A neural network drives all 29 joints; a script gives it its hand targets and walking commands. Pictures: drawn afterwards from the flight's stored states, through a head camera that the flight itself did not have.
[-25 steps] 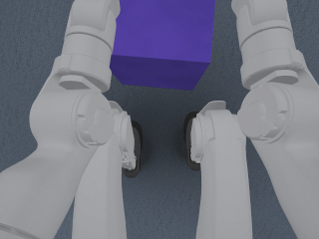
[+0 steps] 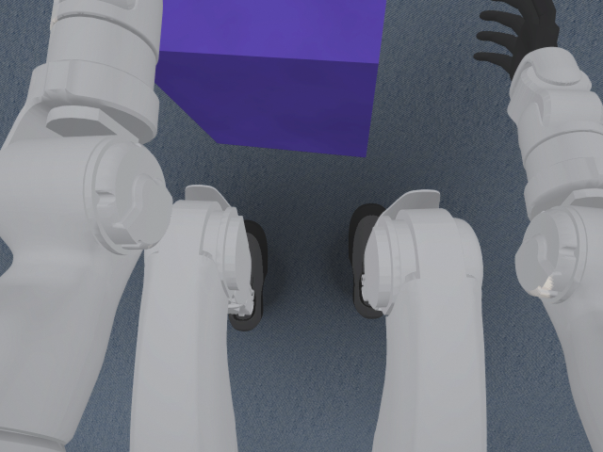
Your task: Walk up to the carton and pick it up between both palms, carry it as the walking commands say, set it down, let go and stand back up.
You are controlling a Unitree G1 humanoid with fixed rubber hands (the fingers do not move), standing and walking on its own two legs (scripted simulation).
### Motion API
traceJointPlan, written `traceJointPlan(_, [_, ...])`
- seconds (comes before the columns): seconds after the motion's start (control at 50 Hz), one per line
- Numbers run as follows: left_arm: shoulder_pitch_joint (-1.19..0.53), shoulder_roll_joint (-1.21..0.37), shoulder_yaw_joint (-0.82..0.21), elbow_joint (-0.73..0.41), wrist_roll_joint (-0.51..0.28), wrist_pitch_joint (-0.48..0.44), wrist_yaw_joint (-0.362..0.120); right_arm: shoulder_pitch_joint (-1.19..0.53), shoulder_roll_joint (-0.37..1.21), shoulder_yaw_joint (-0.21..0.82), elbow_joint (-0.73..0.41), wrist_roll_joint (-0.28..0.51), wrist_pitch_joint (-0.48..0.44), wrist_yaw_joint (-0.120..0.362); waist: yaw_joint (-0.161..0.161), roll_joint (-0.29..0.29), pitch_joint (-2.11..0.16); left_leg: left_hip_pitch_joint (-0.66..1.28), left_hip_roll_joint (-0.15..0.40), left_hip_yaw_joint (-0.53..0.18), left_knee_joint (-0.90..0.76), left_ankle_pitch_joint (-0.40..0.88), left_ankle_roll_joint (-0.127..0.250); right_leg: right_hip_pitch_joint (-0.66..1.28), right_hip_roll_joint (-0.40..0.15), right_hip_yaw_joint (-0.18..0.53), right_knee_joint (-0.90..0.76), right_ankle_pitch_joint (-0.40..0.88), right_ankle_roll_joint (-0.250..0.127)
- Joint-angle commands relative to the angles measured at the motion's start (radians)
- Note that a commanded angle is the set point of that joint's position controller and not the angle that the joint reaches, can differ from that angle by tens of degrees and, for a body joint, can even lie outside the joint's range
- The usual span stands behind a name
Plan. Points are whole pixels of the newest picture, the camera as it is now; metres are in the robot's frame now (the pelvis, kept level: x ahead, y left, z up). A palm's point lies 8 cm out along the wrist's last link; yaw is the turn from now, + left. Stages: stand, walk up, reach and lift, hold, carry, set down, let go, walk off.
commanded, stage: set down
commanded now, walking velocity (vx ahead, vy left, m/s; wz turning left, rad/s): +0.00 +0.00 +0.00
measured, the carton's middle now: (288, 10) +0.53 +0.01 -0.23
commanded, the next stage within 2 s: let go in 1.54 s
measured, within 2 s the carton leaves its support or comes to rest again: rests again in 0.76 s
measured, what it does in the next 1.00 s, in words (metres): rises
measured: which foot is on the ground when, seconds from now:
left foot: down 0.00-1.00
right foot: down 0.00-1.00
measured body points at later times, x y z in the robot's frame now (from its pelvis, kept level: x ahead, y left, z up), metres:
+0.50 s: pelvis +0.00 +0.00 -0.02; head +0.37 -0.04 +0.23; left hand +0.63 +0.15 -0.11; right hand +0.57 -0.23 -0.17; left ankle +0.10 +0.12 -0.35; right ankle +0.12 -0.10 -0.35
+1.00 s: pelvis -0.01 +0.01 +0.12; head +0.37 -0.02 +0.35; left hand +0.61 +0.15 +0.00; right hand +0.56 -0.23 -0.02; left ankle +0.10 +0.12 -0.35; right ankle +0.12 -0.10 -0.35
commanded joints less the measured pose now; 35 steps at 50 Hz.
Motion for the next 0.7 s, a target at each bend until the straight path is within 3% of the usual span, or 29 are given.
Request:
traceJointPlan(0.0, [0.097,0.026,-0.088,0.522,-0.19,0.168,0.019,-0.671,-0.131,0.285,-0.498,0.254,-0.116,-0.04,0.174,-0.325,-0.974,-0.021,-0.053,0.008,-0.099,0.262,0.048,0.702,-0.009,0.038,-0.127,0.177,0.114])
traceJointPlan(0.08, [0.167,0.15,-0.135,0.588,-0.208,0.17,0.038,-0.432,-0.209,0.253,-0.326,0.23,-0.082,-0.096,0.125,-0.281,-1.029,0.019,-0.046,-0.004,-0.09,0.273,0.023,0.763,-0.026,0.03,-0.105,0.21,0.121])
traceJointPlan(0.12, [0.153,0.191,-0.142,0.513,-0.2,0.158,0.048,-0.309,-0.219,0.2,-0.252,0.181,-0.074,-0.113,0.073,-0.27,-1.054,0.037,-0.048,-0.01,-0.098,0.266,0.022,0.77,-0.022,0.025,-0.116,0.222,0.111])
traceJointPlan(0.14, [0.128,0.222,-0.14,0.503,-0.193,0.15,0.053,-0.289,-0.228,0.169,-0.219,0.168,-0.075,-0.122,0.062,-0.238,-1.01,0.032,-0.048,-0.018,-0.107,0.266,0.025,0.738,-0.018,0.022,-0.109,0.239,0.102])
traceJointPlan(0.18, [0.089,0.246,-0.147,0.426,-0.187,0.141,0.064,-0.259,-0.238,0.131,-0.224,0.128,-0.078,-0.138,0.037,-0.227,-1.033,0.058,-0.061,-0.014,-0.105,0.3,0.023,0.743,-0.011,0.015,-0.116,0.291,0.094])
traceJointPlan(0.2, [0.1,0.24,-0.145,0.429,-0.186,0.14,0.068,-0.26,-0.235,0.131,-0.229,0.132,-0.078,-0.138,0.044,-0.207,-1.037,0.064,-0.061,-0.017,-0.112,0.303,0.024,0.738,-0.011,0.021,-0.116,0.3,0.09])
traceJointPlan(0.22, [0.088,0.223,-0.175,0.403,-0.21,0.139,0.069,-0.27,-0.234,0.134,-0.241,0.139,-0.079,-0.138,0.032,-0.2,-1.053,0.077,-0.058,-0.026,-0.123,0.311,0.026,0.729,-0.01,0.013,-0.113,0.316,0.083])
traceJointPlan(0.24, [0.082,0.194,-0.204,0.383,-0.227,0.136,0.071,-0.291,-0.232,0.127,-0.258,0.162,-0.081,-0.135,0.025,-0.158,-1.089,0.116,-0.058,-0.027,-0.145,0.313,0.022,0.705,-0.01,0.004,-0.113,0.317,0.076])
traceJointPlan(0.26, [0.052,0.193,-0.215,0.327,-0.239,0.136,0.08,-0.311,-0.242,0.12,-0.279,0.163,-0.084,-0.138,0.013,-0.168,-1.136,0.145,-0.059,-0.033,-0.147,0.332,0.022,0.704,-0.009,-0.012,-0.108,0.34,0.072])
traceJointPlan(0.3, [0.042,0.172,-0.262,0.3,-0.279,0.135,0.089,-0.365,-0.216,0.139,-0.295,0.219,-0.076,-0.133,0.026,-0.123,-1.202,0.226,-0.049,-0.037,-0.174,0.348,0.023,0.689,-0.011,-0.032,-0.111,0.347,0.069])
traceJointPlan(0.34, [0.003,0.161,-0.298,0.188,-0.344,0.127,0.104,-0.418,-0.157,0.204,-0.367,0.277,-0.064,-0.13,0.036,-0.153,-1.35,0.299,-0.049,-0.03,-0.18,0.403,0.025,0.763,-0.008,-0.043,-0.13,0.391,0.073])
traceJointPlan(0.36, [-0.021,0.144,-0.326,0.134,-0.362,0.129,0.108,-0.446,-0.13,0.23,-0.406,0.302,-0.054,-0.128,0.045,-0.141,-1.413,0.334,-0.048,-0.015,-0.185,0.433,0.02,0.774,-0.004,-0.049,-0.142,0.416,0.071])
traceJointPlan(0.4, [-0.05,0.166,-0.35,-0.043,-0.427,0.131,0.124,-0.49,-0.118,0.249,-0.543,0.326,-0.033,-0.137,0.046,-0.173,-1.647,0.397,-0.056,0.0,-0.203,0.489,0.025,0.93,0.003,-0.049,-0.156,0.506,0.073])
traceJointPlan(0.44, [-0.099,0.219,-0.355,-0.3,-0.471,0.141,0.154,-0.54,-0.153,0.248,-0.77,0.351,0.0,-0.156,0.04,-0.199,-2.048,0.54,-0.075,0.031,-0.218,0.573,0.018,1.216,0.015,-0.048,-0.164,0.646,0.072])
traceJointPlan(0.46, [-0.128,0.251,-0.36,-0.436,-0.488,0.16,0.173,-0.535,-0.175,0.251,-0.853,0.355,0.035,-0.164,0.047,-0.174,-2.215,0.619,-0.086,0.051,-0.225,0.599,0.011,1.345,0.022,-0.03,-0.184,0.68,0.062])
traceJointPlan(0.48, [-0.112,0.262,-0.355,-0.496,-0.498,0.198,0.186,-0.513,-0.212,0.223,-0.892,0.323,0.08,-0.173,0.024,-0.195,-2.336,0.675,-0.099,0.051,-0.246,0.606,0.007,1.451,0.029,-0.025,-0.209,0.688,0.056])
traceJointPlan(0.5, [-0.033,0.261,-0.357,-0.242,-0.467,0.254,0.185,-0.425,-0.23,0.184,-0.604,0.253,0.14,-0.163,0.012,-0.173,-1.95,0.556,-0.076,0.028,-0.314,0.398,0.006,1.203,0.026,-0.054,-0.264,0.413,0.044])
traceJointPlan(0.52, [-0.075,0.279,-0.311,-0.167,-0.45,0.266,0.177,-0.402,-0.194,0.195,-0.447,0.23,0.18,-0.149,0.03,-0.175,-1.572,0.367,-0.064,0.024,-0.347,0.276,0.008,1.04,0.007,-0.006,-0.309,0.243,0.035])
traceJointPlan(0.54, [-0.203,0.305,-0.275,-0.385,-0.452,0.259,0.179,-0.457,-0.224,0.163,-0.552,0.219,0.182,-0.14,-0.006,-0.187,-1.65,0.364,-0.069,0.004,-0.349,0.307,0.013,1.076,0.001,0.018,-0.314,0.305,0.035])
traceJointPlan(0.56, [-0.286,0.333,-0.277,-0.516,-0.431,0.261,0.186,-0.507,-0.238,0.136,-0.643,0.203,0.188,-0.137,-0.023,-0.161,-1.736,0.408,-0.072,0.01,-0.361,0.312,0.014,1.105,0.009,0.016,-0.326,0.342,0.03])
traceJointPlan(0.58, [-0.322,0.383,-0.267,-0.531,-0.42,0.258,0.196,-0.517,-0.252,0.114,-0.602,0.194,0.192,-0.14,-0.029,-0.142,-1.738,0.41,-0.068,0.021,-0.358,0.277,0.015,1.107,0.006,0.017,-0.334,0.312,0.028])
traceJointPlan(0.64, [-0.307,0.391,-0.286,-0.647,-0.431,0.287,0.214,-0.554,-0.287,0.102,-0.773,0.253,0.213,-0.152,-0.005,-0.068,-2.08,0.664,-0.077,0.024,-0.419,0.393,0.015,1.241,0.011,0.004,-0.373,0.445,0.021])
traceJointPlan(0.66, [-0.301,0.372,-0.311,-0.629,-0.43,0.308,0.218,-0.555,-0.292,0.094,-0.766,0.278,0.225,-0.146,0.001,-0.004,-2.12,0.745,-0.07,0.019,-0.44,0.4,0.009,1.193,0.013,-0.015,-0.385,0.433,0.013])
traceJointPlan(0.68, [-0.31,0.376,-0.312,-0.664,-0.435,0.322,0.226,-0.562,-0.298,0.104,-0.798,0.295,0.234,-0.143,0.014,0.016,-2.167,0.804,-0.071,0.015,-0.446,0.431,0.005,1.196,0.014,-0.013,-0.402,0.442,0.008])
